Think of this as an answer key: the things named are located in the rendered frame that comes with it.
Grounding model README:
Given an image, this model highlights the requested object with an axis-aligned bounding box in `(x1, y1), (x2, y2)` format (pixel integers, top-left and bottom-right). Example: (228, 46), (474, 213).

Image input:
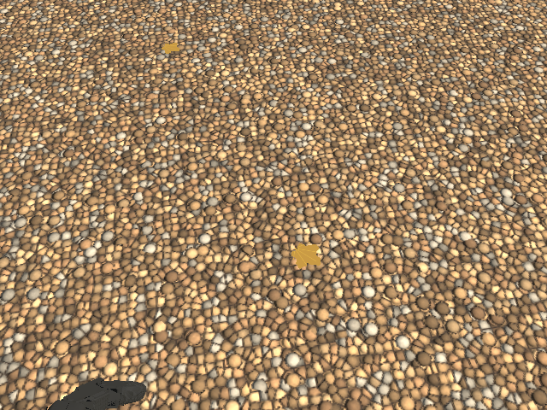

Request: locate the left robot hand
(45, 378), (146, 410)

